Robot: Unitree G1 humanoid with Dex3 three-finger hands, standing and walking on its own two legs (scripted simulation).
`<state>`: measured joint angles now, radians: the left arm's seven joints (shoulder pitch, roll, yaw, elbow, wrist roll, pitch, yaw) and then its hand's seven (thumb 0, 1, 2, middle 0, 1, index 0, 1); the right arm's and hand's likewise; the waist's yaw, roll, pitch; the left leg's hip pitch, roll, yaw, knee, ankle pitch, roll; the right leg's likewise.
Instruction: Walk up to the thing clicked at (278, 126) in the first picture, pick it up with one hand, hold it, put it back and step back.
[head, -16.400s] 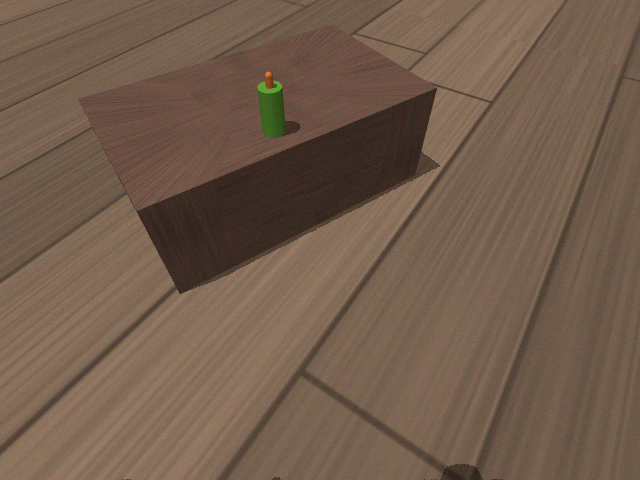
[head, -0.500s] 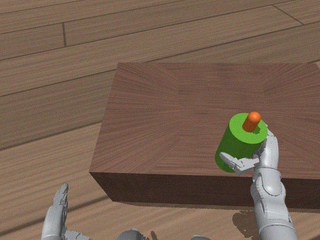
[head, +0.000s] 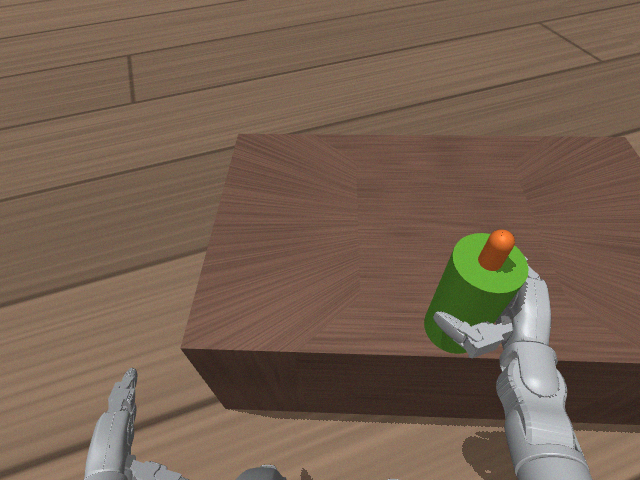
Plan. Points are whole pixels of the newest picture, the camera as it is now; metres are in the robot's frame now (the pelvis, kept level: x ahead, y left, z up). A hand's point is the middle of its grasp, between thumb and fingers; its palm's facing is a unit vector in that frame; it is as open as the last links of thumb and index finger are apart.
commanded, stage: hold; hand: right
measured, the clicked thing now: (474, 288) +0.33 -0.16 +0.06
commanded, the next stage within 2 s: crouch in 1.68 s
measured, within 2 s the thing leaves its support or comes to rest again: neither
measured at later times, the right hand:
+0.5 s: hand (473, 301) +0.32 -0.16 +0.04, palm faces +0.16 +0.99 +0.00, open 10.9 cm
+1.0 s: hand (470, 299) +0.32 -0.16 +0.04, palm faces +0.17 +0.99 +0.00, open 10.9 cm
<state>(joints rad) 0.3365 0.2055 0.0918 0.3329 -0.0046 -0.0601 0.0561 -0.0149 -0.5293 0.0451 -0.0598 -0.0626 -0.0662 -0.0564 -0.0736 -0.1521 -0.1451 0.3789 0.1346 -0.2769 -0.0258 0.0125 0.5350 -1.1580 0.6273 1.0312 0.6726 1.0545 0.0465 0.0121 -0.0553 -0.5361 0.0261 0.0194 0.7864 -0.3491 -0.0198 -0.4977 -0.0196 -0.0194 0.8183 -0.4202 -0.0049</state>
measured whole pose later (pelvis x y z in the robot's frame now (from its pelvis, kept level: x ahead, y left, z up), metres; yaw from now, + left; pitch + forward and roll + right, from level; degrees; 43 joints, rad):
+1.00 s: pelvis +0.00 +0.01 +0.00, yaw +0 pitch +6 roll +0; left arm 0.32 0.20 0.09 0.37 0.00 -0.08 0.06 -0.01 -0.54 0.05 -0.06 -0.06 -0.06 -0.06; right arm -0.10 -0.16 -0.16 0.42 0.14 -0.33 -0.02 0.01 0.54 -1.16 0.63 1.03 0.67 1.06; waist 0.05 0.01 -0.04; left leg -0.55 0.02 0.02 0.79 -0.35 -0.01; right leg -0.51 -0.02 -0.01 0.82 -0.41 0.00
